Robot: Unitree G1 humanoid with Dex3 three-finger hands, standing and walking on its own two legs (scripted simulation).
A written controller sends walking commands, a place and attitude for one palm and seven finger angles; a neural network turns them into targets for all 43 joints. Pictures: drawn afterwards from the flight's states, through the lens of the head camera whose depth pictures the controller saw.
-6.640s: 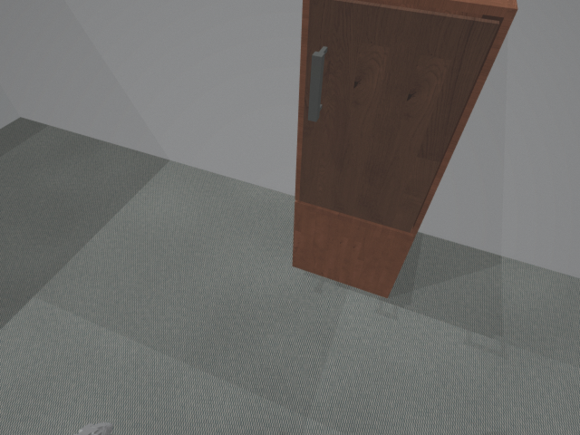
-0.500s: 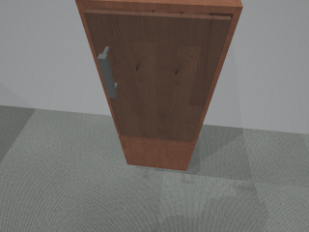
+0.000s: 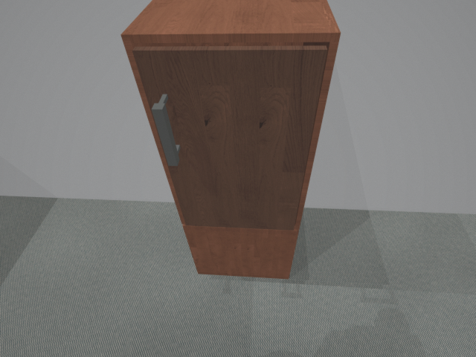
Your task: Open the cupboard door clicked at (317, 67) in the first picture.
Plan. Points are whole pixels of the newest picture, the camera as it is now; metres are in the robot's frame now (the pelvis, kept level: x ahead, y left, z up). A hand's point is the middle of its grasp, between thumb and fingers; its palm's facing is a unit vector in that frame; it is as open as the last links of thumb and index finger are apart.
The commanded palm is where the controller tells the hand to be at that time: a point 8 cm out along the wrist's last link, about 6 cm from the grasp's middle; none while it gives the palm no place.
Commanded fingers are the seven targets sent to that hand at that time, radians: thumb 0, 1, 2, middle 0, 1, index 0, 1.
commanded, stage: come to a stop and stand still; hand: left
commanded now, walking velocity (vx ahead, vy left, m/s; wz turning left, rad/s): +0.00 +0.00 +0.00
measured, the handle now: (169, 131) +0.55 +0.19 +0.08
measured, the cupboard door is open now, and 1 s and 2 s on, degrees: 0 0 0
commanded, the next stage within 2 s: look again from close up in 0.06 s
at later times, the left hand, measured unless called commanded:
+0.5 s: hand out of the picture +0.04 +0.19 -0.16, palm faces -0.02 -0.97 -0.25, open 7.4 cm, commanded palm none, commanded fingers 0.00 0.90 0.90 -0.20 -0.30 -0.20 -0.30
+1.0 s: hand (140, 309) +0.20 +0.18 -0.01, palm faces +0.24 -0.97 -0.05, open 7.6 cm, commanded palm +0.12 +0.23 -0.04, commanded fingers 0.00 0.64 0.79 -0.22 -0.47 -0.22 -0.47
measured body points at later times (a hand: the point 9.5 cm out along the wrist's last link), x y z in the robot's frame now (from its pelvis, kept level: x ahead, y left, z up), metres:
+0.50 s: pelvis +0.01 -0.01 +0.01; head +0.02 -0.02 +0.46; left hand +0.04 +0.24 -0.14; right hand -0.01 -0.24 -0.16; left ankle +0.00 +0.13 -0.73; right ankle -0.01 -0.09 -0.73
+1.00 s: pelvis +0.00 -0.01 -0.01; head +0.02 -0.03 +0.44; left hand +0.18 +0.23 +0.00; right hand +0.14 -0.27 -0.12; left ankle +0.00 +0.13 -0.73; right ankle -0.01 -0.09 -0.73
